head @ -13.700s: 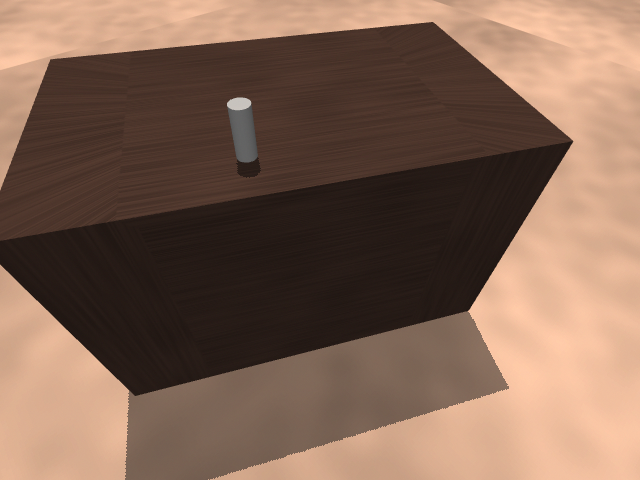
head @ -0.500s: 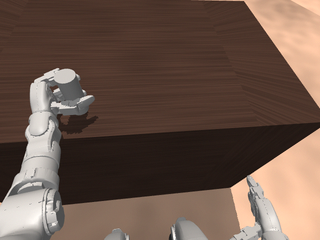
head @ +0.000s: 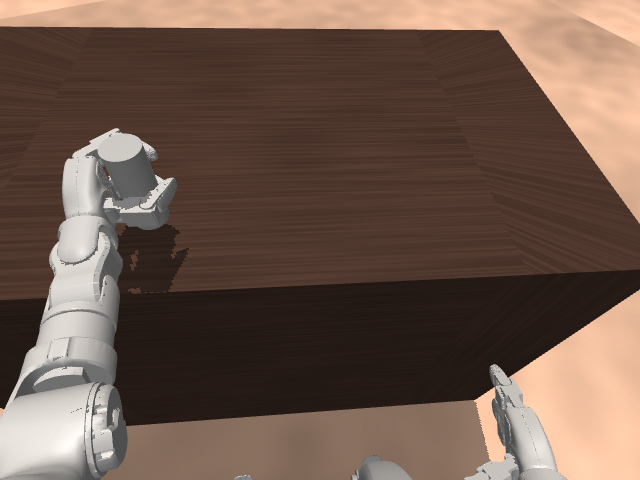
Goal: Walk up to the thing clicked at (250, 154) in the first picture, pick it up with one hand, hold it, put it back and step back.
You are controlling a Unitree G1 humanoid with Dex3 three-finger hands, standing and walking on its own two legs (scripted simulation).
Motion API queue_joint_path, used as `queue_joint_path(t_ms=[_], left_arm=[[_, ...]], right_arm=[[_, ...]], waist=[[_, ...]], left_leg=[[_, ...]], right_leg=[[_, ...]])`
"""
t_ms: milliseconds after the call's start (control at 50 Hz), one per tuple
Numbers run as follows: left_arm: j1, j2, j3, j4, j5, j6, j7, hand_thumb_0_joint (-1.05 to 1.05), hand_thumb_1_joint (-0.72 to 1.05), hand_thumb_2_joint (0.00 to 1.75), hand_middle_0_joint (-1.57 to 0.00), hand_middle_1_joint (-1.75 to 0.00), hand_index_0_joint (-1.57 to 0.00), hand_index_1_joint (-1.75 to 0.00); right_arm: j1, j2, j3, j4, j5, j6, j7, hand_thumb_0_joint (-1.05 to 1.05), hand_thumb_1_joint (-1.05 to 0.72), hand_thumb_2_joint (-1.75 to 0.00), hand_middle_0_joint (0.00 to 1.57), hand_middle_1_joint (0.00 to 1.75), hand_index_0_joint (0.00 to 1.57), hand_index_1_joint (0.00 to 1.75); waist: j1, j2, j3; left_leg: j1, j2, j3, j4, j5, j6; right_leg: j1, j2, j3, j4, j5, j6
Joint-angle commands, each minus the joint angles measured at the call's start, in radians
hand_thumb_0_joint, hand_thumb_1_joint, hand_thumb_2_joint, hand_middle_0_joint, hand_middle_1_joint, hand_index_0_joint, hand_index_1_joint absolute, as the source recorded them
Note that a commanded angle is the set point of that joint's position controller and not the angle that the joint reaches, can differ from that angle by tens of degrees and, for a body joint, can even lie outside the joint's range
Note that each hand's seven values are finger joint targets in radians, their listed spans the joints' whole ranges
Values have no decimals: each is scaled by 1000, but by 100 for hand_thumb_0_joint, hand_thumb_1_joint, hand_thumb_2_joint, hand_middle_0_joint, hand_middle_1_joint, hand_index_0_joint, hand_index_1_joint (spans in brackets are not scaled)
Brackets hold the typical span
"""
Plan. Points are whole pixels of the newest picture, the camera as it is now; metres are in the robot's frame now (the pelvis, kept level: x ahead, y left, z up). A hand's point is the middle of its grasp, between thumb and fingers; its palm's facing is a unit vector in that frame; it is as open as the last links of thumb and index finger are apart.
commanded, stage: settle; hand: left
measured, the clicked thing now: (137, 185) +0.45 +0.19 +0.12
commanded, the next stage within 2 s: lift in 0.44 s
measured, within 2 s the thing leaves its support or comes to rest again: neither
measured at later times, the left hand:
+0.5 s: hand (141, 169) +0.45 +0.18 +0.14, palm faces +0.13 -0.99 +0.00, open 6.2 cm
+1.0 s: hand (124, 146) +0.42 +0.17 +0.20, palm faces +0.12 -0.99 -0.02, open 6.2 cm
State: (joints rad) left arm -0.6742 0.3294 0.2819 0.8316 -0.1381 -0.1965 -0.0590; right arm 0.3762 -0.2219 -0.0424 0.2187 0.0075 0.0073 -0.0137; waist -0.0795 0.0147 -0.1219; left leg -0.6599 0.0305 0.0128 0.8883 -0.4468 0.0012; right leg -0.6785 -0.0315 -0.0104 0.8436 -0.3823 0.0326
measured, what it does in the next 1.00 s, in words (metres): stands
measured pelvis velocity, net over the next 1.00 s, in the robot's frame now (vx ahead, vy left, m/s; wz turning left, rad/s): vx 0.00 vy -0.01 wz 0.00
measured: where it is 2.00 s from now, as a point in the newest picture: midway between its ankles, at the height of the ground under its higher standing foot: outside the picture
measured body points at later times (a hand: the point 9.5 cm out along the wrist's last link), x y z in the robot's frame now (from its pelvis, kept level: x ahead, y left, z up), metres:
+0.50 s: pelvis +0.00 -0.01 +0.01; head +0.04 -0.01 +0.46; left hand +0.44 +0.23 +0.15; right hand +0.15 -0.26 -0.04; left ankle -0.01 +0.11 -0.69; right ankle +0.02 -0.14 -0.69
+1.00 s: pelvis +0.00 -0.01 +0.02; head +0.01 -0.02 +0.47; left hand +0.41 +0.22 +0.21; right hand +0.15 -0.27 -0.04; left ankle -0.01 +0.11 -0.69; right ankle +0.02 -0.14 -0.69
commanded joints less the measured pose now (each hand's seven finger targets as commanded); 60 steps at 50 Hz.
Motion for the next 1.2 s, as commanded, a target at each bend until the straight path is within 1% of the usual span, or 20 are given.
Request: queue_joint_path(t_ms=[0,80,120,220,300,340,380,440,480,560,640,680,720,760,840,860,880,940,1100,1180], left_arm=[[-451,202,26,-244,-4,-42,-2,0,44,141,-144,-152,-145,-153],[-442,191,26,-223,-19,-24,-5,0,43,139,-143,-150,-144,-151],[-509,239,38,-314,-10,-31,-1,0,42,138,-143,-149,-144,-150],[-506,244,46,-320,-13,-20,6,0,42,136,-142,-148,-143,-149],[-453,186,12,-233,-14,3,3,0,44,138,-142,-149,-143,-150],[-519,270,52,-319,-9,-8,11,0,47,139,-143,-149,-144,-150],[-464,206,20,-240,-8,7,4,0,50,140,-142,-150,-143,-150],[-492,251,51,-284,-16,6,9,0,49,141,-141,-150,-143,-150],[-522,204,17,-301,-19,10,4,0,50,140,-141,-149,-142,-149],[-460,218,25,-247,-18,30,6,0,55,138,-145,-150,-147,-150],[-508,243,35,-346,-26,29,7,0,56,139,-147,-153,-150,-152],[-449,182,-1,-310,-28,46,2,0,56,140,-147,-153,-150,-152],[-465,235,34,-373,-33,50,8,0,54,140,-148,-153,-150,-153],[-492,218,18,-452,-34,61,17,0,56,141,-147,-153,-149,-153],[-369,192,22,-440,-35,121,22,0,55,140,-146,-152,-148,-151],[-425,195,6,-567,-35,125,23,0,55,141,-146,-152,-148,-152],[-376,217,35,-516,-36,145,24,0,54,139,-146,-152,-149,-151],[-358,177,10,-605,-41,197,15,0,55,139,-144,-151,-147,-150],[-285,158,22,-728,-54,357,10,0,59,140,-143,-150,-145,-149],[-252,153,29,-791,-61,431,0,0,62,141,-145,-151,-147,-151]], right_arm=[[0,-127,-69,-156,1,-56,-13,0,55,-5,5,5,5,5],[-26,-136,-73,-129,5,-63,-16,0,55,-5,5,5,5,5],[-40,-128,-70,-149,6,-66,-18,0,54,-5,5,5,5,5],[-16,-122,-65,-113,8,-68,-28,0,55,-5,5,5,5,5],[-59,-105,-43,-92,11,-76,-30,0,54,-5,5,5,5,5],[-60,-134,-79,-81,12,-76,-38,0,55,-5,5,5,5,5],[-60,-124,-64,-85,11,-80,-32,0,55,-5,5,5,5,5],[-30,-138,-78,-46,14,-79,-38,0,55,-5,5,5,5,5],[-71,-105,-42,-89,15,-88,-38,0,56,-5,5,5,5,5],[-92,-158,-93,-55,19,-98,-47,0,55,-5,5,5,5,5],[-49,-144,-98,-2,22,-101,-52,0,55,-5,5,5,5,5],[-115,-142,-88,-35,25,-112,-53,0,55,-5,5,5,5,5],[-119,-133,-80,10,28,-110,-55,0,55,-5,5,5,5,5],[-120,-124,-78,6,27,-118,-57,0,55,-5,5,5,5,5],[-112,-126,-71,30,30,-120,-60,0,55,-5,5,5,5,5],[-142,-121,-72,20,32,-127,-60,0,55,-5,5,5,5,5],[-96,-144,-93,57,30,-126,-64,0,55,-5,5,5,5,5],[-107,-115,-66,60,33,-134,-60,0,55,-5,5,5,5,5],[-135,-140,-92,83,36,-167,-63,0,56,-4,5,5,5,5],[-138,-104,-58,88,38,-187,-52,0,56,-4,5,5,5,5]], waist=[[-8,36,-386],[-1,27,-321],[5,56,-385],[2,23,-386],[5,2,-320],[5,44,-360],[3,28,-335],[7,34,-345],[1,23,-347],[5,7,-324],[18,34,-337],[19,-3,-312],[40,14,-324],[39,39,-351],[49,1,-300],[55,24,-313],[48,23,-305],[52,26,-301],[51,-25,-185],[70,-38,-177]], left_leg=[[233,-10,-12,-127,414,-4],[222,-7,-12,-153,388,-7],[254,-12,-8,-149,399,-5],[258,-17,1,-157,397,2],[225,-17,2,-171,391,4],[260,-21,7,-175,379,4],[257,-15,2,-186,380,-1],[287,-11,-3,-195,387,-5],[302,-15,3,-197,373,1],[296,-15,1,-216,339,3],[318,-17,4,-219,358,2],[302,-16,2,-234,338,4],[310,-18,6,-235,361,4],[328,-21,10,-238,365,3],[333,-15,5,-257,406,-1],[355,-19,7,-261,400,0],[366,-16,6,-263,419,-1],[391,-15,6,-272,475,-3],[420,-25,11,-333,370,9],[427,-33,12,-352,355,13]], right_leg=[[214,34,-23,-82,354,-49],[201,37,-26,-102,321,-51],[233,34,-22,-105,335,-48],[272,30,-15,-122,365,-40],[269,30,-14,-133,366,-41],[279,26,-11,-142,354,-40],[270,30,-16,-145,345,-45],[264,35,-22,-151,336,-46],[272,31,-19,-163,336,-42],[269,32,-17,-177,307,-42],[296,32,-19,-182,323,-41],[303,32,-19,-193,308,-40],[321,29,-20,-194,325,-39],[351,27,-19,-195,335,-38],[363,32,-29,-210,358,-39],[370,32,-30,-216,354,-38],[371,32,-32,-216,363,-40],[401,33,-36,-221,416,-38],[394,28,-46,-298,323,-29],[420,23,-49,-320,309,-27]])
